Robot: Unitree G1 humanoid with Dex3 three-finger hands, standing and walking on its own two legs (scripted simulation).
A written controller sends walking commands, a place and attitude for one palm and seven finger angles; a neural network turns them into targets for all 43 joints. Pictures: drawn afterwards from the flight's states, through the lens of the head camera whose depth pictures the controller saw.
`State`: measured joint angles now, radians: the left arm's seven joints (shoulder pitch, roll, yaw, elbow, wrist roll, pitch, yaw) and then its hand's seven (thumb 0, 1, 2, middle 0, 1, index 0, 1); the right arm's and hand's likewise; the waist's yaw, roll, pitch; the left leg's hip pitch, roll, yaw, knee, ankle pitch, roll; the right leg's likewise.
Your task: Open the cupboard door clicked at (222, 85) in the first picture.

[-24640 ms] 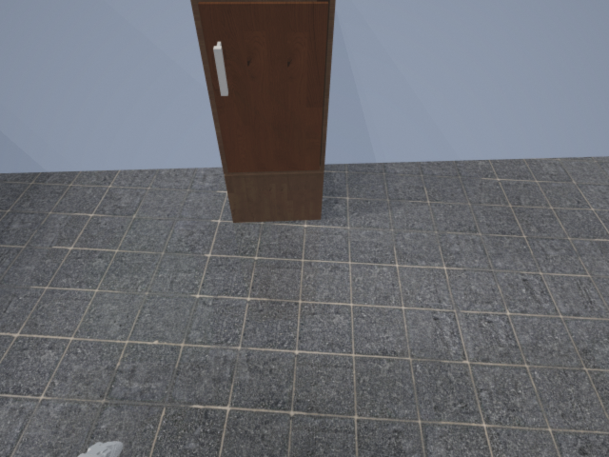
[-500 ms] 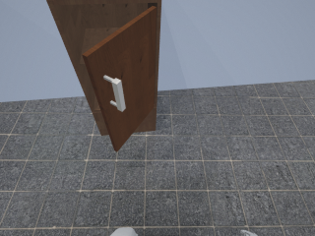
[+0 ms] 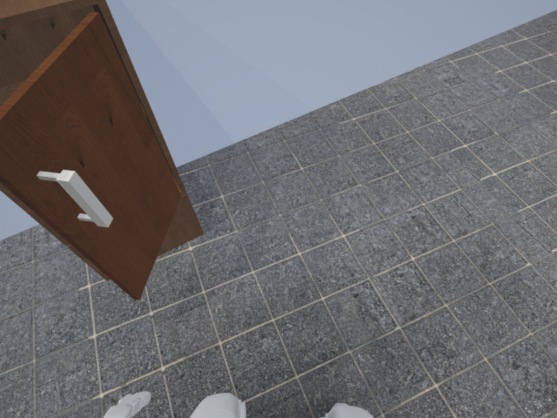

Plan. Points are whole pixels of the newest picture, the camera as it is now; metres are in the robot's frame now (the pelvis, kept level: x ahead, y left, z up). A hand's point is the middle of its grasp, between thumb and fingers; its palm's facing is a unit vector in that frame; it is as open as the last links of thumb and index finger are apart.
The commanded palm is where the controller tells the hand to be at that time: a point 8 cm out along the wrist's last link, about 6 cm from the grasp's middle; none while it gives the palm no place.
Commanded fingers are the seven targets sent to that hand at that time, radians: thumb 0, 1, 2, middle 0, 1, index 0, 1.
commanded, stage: walk to a spot facing it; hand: left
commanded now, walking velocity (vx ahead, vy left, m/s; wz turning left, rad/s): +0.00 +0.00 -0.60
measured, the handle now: (76, 199) +0.45 +0.39 -0.02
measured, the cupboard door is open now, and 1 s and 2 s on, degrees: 51 51 51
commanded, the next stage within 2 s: none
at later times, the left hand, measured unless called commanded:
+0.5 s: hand (180, 397) +0.16 +0.18 -0.15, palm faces -0.30 -0.94 -0.18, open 7.3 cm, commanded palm none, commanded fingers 0.00 0.90 0.90 -0.20 -0.30 -0.20 -0.30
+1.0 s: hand (243, 355) +0.23 +0.08 -0.17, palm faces -0.49 -0.86 -0.15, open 7.3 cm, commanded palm none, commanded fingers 0.00 0.90 0.90 -0.20 -0.30 -0.20 -0.30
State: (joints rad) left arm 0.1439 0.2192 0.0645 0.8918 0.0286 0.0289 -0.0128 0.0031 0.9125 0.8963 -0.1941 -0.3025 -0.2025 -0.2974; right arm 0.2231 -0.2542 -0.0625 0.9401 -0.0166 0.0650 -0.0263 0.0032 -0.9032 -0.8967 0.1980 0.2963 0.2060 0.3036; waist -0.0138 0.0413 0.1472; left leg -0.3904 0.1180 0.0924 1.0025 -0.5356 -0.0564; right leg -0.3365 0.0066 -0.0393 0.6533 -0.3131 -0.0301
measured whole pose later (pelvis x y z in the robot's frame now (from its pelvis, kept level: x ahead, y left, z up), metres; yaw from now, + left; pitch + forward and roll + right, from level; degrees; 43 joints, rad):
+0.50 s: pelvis +0.01 +0.01 +0.02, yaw -19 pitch +1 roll -1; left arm 0.18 0.23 0.09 0.91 0.04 0.07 -0.05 0.01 0.91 0.90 -0.19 -0.30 -0.20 -0.30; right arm 0.29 -0.17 -0.02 0.91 -0.04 -0.01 -0.03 0.00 -0.90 -0.90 0.20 0.30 0.21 0.30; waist -0.01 -0.01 0.06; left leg -0.21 0.11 0.17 0.47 -0.27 -0.01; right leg -0.46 -0.03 -0.04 0.95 -0.40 0.03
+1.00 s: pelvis +0.14 -0.08 +0.01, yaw -33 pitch +0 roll -1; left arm 0.35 0.18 0.06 1.03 0.03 -0.02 -0.02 0.00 0.91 0.90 -0.20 -0.30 -0.21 -0.30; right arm 0.16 -0.20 -0.06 0.90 -0.03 -0.03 0.02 0.00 -0.91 -0.90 0.19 0.30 0.20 0.30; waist 0.02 -0.03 0.07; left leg -0.44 0.06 0.07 0.62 -0.24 -0.05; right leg -0.06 0.03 0.05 0.46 -0.40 -0.02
